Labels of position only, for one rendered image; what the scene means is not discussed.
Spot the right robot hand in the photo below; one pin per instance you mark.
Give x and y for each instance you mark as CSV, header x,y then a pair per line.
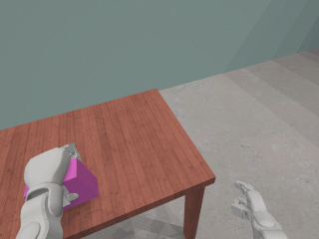
x,y
254,202

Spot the sponge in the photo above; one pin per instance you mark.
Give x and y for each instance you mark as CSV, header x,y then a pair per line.
x,y
78,179

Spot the left robot forearm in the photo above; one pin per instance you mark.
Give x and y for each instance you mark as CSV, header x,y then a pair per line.
x,y
41,213

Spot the left robot hand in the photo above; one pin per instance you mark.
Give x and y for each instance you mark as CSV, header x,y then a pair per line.
x,y
51,166

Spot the table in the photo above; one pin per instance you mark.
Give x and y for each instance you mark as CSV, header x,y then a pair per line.
x,y
135,146

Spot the right robot forearm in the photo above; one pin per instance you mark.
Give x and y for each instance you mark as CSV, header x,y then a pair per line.
x,y
264,226

